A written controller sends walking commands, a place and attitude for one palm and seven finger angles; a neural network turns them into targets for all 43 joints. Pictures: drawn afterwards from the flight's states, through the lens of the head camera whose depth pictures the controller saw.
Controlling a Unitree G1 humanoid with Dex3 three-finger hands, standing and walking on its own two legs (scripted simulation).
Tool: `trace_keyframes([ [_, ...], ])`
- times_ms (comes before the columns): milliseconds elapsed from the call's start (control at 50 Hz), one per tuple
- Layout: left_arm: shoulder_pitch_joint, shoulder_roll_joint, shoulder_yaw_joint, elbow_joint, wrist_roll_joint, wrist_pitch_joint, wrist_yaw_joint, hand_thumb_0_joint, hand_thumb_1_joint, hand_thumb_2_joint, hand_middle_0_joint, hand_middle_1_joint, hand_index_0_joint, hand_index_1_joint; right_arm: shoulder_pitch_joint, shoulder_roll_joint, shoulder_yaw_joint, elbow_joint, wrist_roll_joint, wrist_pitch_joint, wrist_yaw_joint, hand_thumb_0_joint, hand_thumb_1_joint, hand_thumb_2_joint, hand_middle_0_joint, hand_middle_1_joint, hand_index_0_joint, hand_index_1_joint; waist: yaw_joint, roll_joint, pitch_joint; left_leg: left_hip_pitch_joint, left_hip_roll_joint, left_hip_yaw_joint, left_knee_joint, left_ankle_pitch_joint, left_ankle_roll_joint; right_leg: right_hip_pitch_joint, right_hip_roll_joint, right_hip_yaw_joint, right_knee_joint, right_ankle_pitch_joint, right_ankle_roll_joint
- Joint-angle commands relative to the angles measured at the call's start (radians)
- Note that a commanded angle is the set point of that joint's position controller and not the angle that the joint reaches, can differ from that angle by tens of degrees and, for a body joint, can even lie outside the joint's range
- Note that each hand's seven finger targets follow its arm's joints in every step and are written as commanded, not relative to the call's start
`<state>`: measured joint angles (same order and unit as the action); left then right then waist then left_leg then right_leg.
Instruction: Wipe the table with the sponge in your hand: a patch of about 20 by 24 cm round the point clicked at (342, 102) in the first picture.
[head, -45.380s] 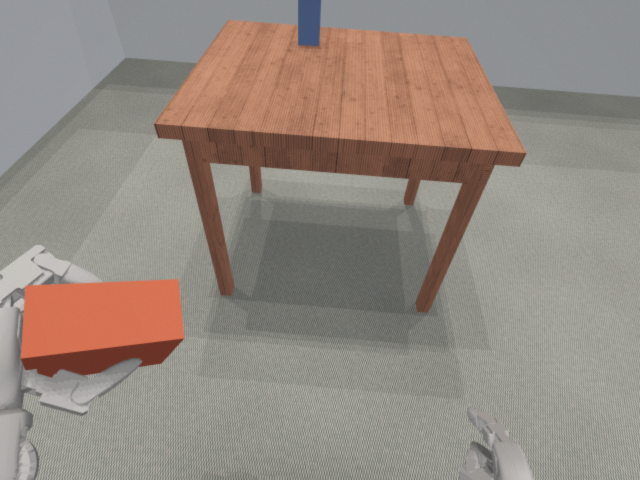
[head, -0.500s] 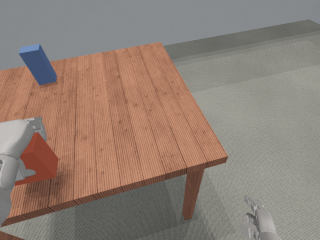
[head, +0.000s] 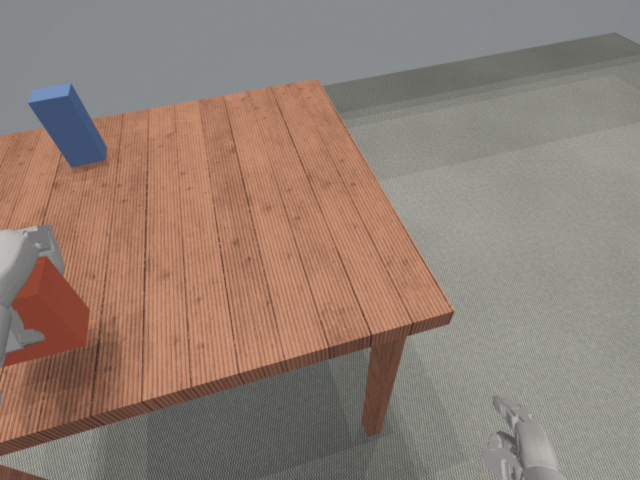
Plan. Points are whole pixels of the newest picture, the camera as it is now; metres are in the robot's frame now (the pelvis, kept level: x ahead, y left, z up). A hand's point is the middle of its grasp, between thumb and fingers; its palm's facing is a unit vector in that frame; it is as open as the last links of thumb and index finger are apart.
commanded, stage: move the sponge above the wiping area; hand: left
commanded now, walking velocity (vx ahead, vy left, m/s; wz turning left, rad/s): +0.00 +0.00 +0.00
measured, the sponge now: (26, 322) +0.23 +0.40 +0.07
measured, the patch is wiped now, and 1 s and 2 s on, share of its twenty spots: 0.00 0.00 0.00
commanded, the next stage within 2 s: none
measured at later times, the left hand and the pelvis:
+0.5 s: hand (1, 281) +0.25 +0.41 +0.13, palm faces +0.00 +0.03 -1.00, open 10.0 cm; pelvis +0.00 +0.00 +0.00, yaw +0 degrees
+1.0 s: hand out of the picture +0.23 +0.43 +0.11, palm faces -0.10 -0.03 -0.99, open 10.0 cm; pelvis +0.00 +0.01 +0.00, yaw +1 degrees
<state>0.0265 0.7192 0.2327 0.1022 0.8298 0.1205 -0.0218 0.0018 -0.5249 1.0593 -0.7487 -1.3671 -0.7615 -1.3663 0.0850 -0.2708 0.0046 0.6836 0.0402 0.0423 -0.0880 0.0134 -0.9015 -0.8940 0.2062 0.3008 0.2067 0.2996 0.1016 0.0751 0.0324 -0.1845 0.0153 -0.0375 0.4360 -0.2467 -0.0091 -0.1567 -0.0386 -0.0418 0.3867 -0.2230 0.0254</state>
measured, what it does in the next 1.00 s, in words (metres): stands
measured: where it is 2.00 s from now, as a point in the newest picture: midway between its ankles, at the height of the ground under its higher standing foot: outside the picture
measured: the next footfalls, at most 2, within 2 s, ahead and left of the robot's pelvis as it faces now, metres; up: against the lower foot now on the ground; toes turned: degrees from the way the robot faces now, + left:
none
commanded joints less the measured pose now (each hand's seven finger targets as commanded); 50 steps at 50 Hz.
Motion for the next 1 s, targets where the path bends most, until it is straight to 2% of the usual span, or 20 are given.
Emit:
trace_keyframes([
  [0, -0.145, 0.297, 0.131, -0.069, -0.012, 0.059, -0.017, 0.0, 0.1, 1.3, -1.2, -1.6, -1.2, -1.6, -0.165, -0.138, -0.033, -0.156, 0.015, -0.041, -0.007, 0.0, -0.9, -0.9, 0.2, 0.3, 0.2, 0.3, -0.005, 0.002, -0.176, 0.021, -0.049, 0.034, -0.043, 0.272, 0.051, 0.072, 0.053, -0.019, -0.029, 0.198, -0.067],
  [40, -0.163, 0.308, 0.107, -0.059, -0.011, 0.047, -0.05, 0.0, 0.1, 1.3, -1.2, -1.6, -1.2, -1.6, -0.119, -0.154, -0.041, -0.147, 0.01, -0.038, -0.013, 0.0, -0.9, -0.9, 0.2, 0.3, 0.2, 0.3, -0.024, -0.027, -0.179, 0.014, -0.052, 0.033, -0.04, 0.253, 0.059, 0.063, 0.046, -0.028, -0.027, 0.196, -0.059],
  [120, -0.276, 0.308, 0.084, -0.19, -0.001, -0.051, -0.067, 0.0, 0.1, 1.3, -1.2, -1.6, -1.2, -1.6, -0.112, -0.129, -0.033, -0.167, 0.001, -0.064, -0.026, 0.0, -0.9, -0.9, 0.2, 0.3, 0.2, 0.3, -0.036, 0.025, -0.249, 0.08, -0.062, 0.032, -0.021, 0.275, 0.071, 0.047, 0.052, -0.027, -0.021, 0.192, -0.059],
  [160, -0.304, 0.361, 0.137, -0.22, 0.012, -0.111, -0.042, 0.0, 0.1, 1.3, -1.2, -1.6, -1.2, -1.6, -0.086, -0.138, -0.05, -0.153, -0.01, -0.066, -0.033, 0.0, -0.9, -0.9, 0.2, 0.3, 0.2, 0.3, -0.032, 0.033, -0.27, 0.102, -0.056, 0.023, -0.015, 0.304, 0.07, 0.048, 0.054, -0.022, -0.021, 0.213, -0.063],
  [200, -0.311, 0.446, 0.227, -0.264, 0.032, -0.146, -0.004, 0.0, 0.1, 1.3, -1.2, -1.6, -1.2, -1.6, -0.116, -0.128, -0.043, -0.168, -0.01, -0.078, -0.038, 0.0, -0.9, -0.9, 0.2, 0.3, 0.2, 0.3, -0.003, 0.072, -0.286, 0.109, -0.058, 0.018, -0.015, 0.328, 0.067, 0.063, 0.065, -0.002, -0.017, 0.211, -0.076],
  [300, -0.252, 0.476, 0.324, -0.174, 0.031, -0.112, 0.099, 0.0, 0.1, 1.3, -1.2, -1.6, -1.2, -1.6, -0.114, -0.122, -0.06, -0.14, -0.002, -0.057, -0.023, 0.0, -0.9, -0.9, 0.2, 0.3, 0.2, 0.3, 0.036, 0.122, -0.273, 0.07, -0.053, 0.026, -0.008, 0.394, 0.046, 0.098, 0.057, 0.011, -0.004, 0.254, -0.089],
  [320, -0.254, 0.418, 0.276, -0.13, 0.019, -0.082, 0.108, 0.0, 0.1, 1.3, -1.2, -1.6, -1.2, -1.6, -0.094, -0.123, -0.063, -0.132, -0.003, -0.05, -0.018, 0.0, -0.9, -0.9, 0.2, 0.3, 0.2, 0.3, 0.025, 0.106, -0.266, 0.041, -0.048, 0.038, -0.014, 0.391, 0.043, 0.103, 0.047, -0.014, 0.002, 0.261, -0.082],
  [400, -0.163, 0.359, 0.223, -0.007, -0.023, 0.039, 0.073, 0.0, 0.1, 1.3, -1.2, -1.6, -1.2, -1.6, -0.148, -0.141, -0.05, -0.131, 0.016, -0.033, 0.003, 0.0, -0.9, -0.9, 0.2, 0.3, 0.2, 0.3, 0.028, 0.072, -0.217, 0.002, -0.047, 0.037, -0.031, 0.334, 0.034, 0.106, 0.047, -0.011, -0.009, 0.236, -0.076],
  [460, -0.142, 0.295, 0.098, 0.032, -0.027, 0.1, -0.018, 0.0, 0.1, 1.3, -1.2, -1.6, -1.2, -1.6, -0.124, -0.163, -0.046, -0.141, 0.018, -0.023, 0.002, 0.0, -0.9, -0.9, 0.2, 0.3, 0.2, 0.3, -0.013, -0.019, -0.193, -0.024, -0.048, 0.034, -0.039, 0.272, 0.048, 0.091, 0.039, -0.034, -0.011, 0.225, -0.057],
  [500, -0.196, 0.248, 0.029, -0.013, -0.024, 0.091, -0.076, 0.0, 0.1, 1.3, -1.2, -1.6, -1.2, -1.6, -0.168, -0.143, -0.022, -0.173, 0.028, -0.033, -0.002, 0.0, -0.9, -0.9, 0.2, 0.3, 0.2, 0.3, -0.034, -0.032, -0.19, 0.002, -0.052, 0.03, -0.038, 0.249, 0.057, 0.061, 0.051, -0.029, -0.018, 0.207, -0.059],
  [560, -0.283, 0.27, 0.013, -0.147, -0.013, -0.015, -0.109, 0.0, 0.1, 1.3, -1.2, -1.6, -1.2, -1.6, -0.103, -0.143, -0.037, -0.173, 0.004, -0.047, -0.015, 0.0, -0.9, -0.9, 0.2, 0.3, 0.2, 0.3, -0.051, -0.015, -0.258, 0.068, -0.057, 0.02, -0.021, 0.266, 0.075, 0.042, 0.05, -0.029, -0.022, 0.209, -0.055],
  [620, -0.33, 0.368, 0.122, -0.338, 0.018, -0.142, -0.062, 0.0, 0.1, 1.3, -1.2, -1.6, -1.2, -1.6, -0.078, -0.115, -0.036, -0.187, -0.015, -0.076, -0.034, 0.0, -0.9, -0.9, 0.2, 0.3, 0.2, 0.3, -0.024, 0.06, -0.37, 0.157, -0.055, 0.013, -0.002, 0.368, 0.081, 0.069, 0.058, -0.022, -0.002, 0.225, -0.065],
  [680, -0.241, 0.486, 0.308, -0.336, 0.05, -0.193, 0.044, 0.0, 0.1, 1.3, -1.2, -1.6, -1.2, -1.6, -0.041, -0.121, -0.061, -0.156, -0.025, -0.064, -0.037, 0.0, -0.9, -0.9, 0.2, 0.3, 0.2, 0.3, 0.016, 0.105, -0.343, 0.141, -0.035, 0.001, 0.009, 0.528, 0.06, 0.082, 0.057, -0.02, 0.009, 0.283, -0.073],
  [700, -0.216, 0.55, 0.389, -0.332, 0.053, -0.178, 0.079, 0.0, 0.1, 1.3, -1.2, -1.6, -1.2, -1.6, -0.086, -0.116, -0.053, -0.161, -0.016, -0.062, -0.031, 0.0, -0.9, -0.9, 0.2, 0.3, 0.2, 0.3, 0.045, 0.162, -0.32, 0.121, -0.038, 0.0, 0.009, 0.549, 0.052, 0.092, 0.066, 0.006, 0.009, 0.292, -0.088],
  [720, -0.217, 0.439, 0.313, -0.303, 0.044, -0.152, 0.106, 0.0, 0.1, 1.3, -1.2, -1.6, -1.2, -1.6, -0.067, -0.097, -0.055, -0.157, -0.015, -0.053, -0.024, 0.0, -0.9, -0.9, 0.2, 0.3, 0.2, 0.3, 0.033, 0.148, -0.308, 0.099, -0.036, 0.011, 0.007, 0.571, 0.043, 0.096, 0.054, -0.021, 0.017, 0.302, -0.082],
  [800, -0.141, 0.362, 0.291, -0.108, -0.039, 0.005, 0.154, 0.0, 0.1, 1.3, -1.2, -1.6, -1.2, -1.6, -0.132, -0.125, -0.068, -0.123, 0.011, -0.024, 0.009, 0.0, -0.9, -0.9, 0.2, 0.3, 0.2, 0.3, 0.05, 0.105, -0.231, 0.03, -0.038, 0.038, -0.015, 0.434, 0.02, 0.115, 0.051, 0.005, -0.008, 0.281, -0.085],
  [860, -0.082, 0.299, 0.171, 0.013, -0.06, 0.135, 0.081, 0.0, 0.1, 1.3, -1.2, -1.6, -1.2, -1.6, -0.136, -0.157, -0.056, -0.118, 0.018, -0.004, 0.015, 0.0, -0.9, -0.9, 0.2, 0.3, 0.2, 0.3, 0.023, -0.009, -0.196, -0.028, -0.037, 0.04, -0.038, 0.327, 0.026, 0.118, 0.039, -0.026, -0.012, 0.247, -0.062],
  [900, -0.113, 0.253, 0.068, 0.049, -0.046, 0.19, -0.005, 0.0, 0.1, 1.3, -1.2, -1.6, -1.2, -1.6, -0.187, -0.156, -0.028, -0.142, 0.033, -0.006, 0.012, 0.0, -0.9, -0.9, 0.2, 0.3, 0.2, 0.3, -0.008, -0.02, -0.147, -0.038, -0.046, 0.038, -0.054, 0.251, 0.036, 0.08, 0.048, -0.024, -0.024, 0.191, -0.061],
  [940, -0.194, 0.22, -0.033, -0.015, -0.034, 0.178, -0.086, 0.0, 0.1, 1.3, -1.2, -1.6, -1.2, -1.6, -0.154, -0.157, -0.026, -0.164, 0.029, -0.014, -0.002, 0.0, -0.9, -0.9, 0.2, 0.3, 0.2, 0.3, -0.046, -0.031, -0.178, -0.006, -0.054, 0.031, -0.045, 0.233, 0.055, 0.063, 0.042, -0.037, -0.025, 0.199, -0.054],
  [980, -0.275, 0.25, -0.033, -0.132, -0.019, 0.088, -0.13, 0.0, 0.1, 1.3, -1.2, -1.6, -1.2, -1.6, -0.137, -0.151, -0.027, -0.176, 0.014, -0.035, -0.012, 0.0, -0.9, -0.9, 0.2, 0.3, 0.2, 0.3, -0.057, -0.025, -0.25, 0.048, -0.061, 0.022, -0.027, 0.239, 0.071, 0.05, 0.045, -0.032, -0.027, 0.199, -0.051],
])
